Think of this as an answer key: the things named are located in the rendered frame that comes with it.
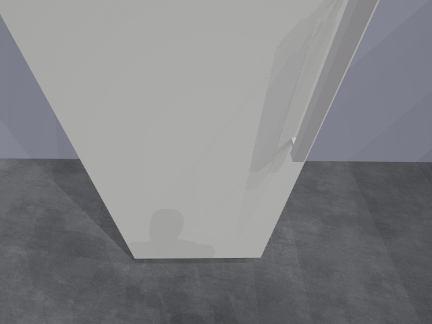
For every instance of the fridge door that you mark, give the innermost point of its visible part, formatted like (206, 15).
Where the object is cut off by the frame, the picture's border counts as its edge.
(182, 111)

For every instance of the handle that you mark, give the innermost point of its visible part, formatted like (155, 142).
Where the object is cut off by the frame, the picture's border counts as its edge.
(349, 32)

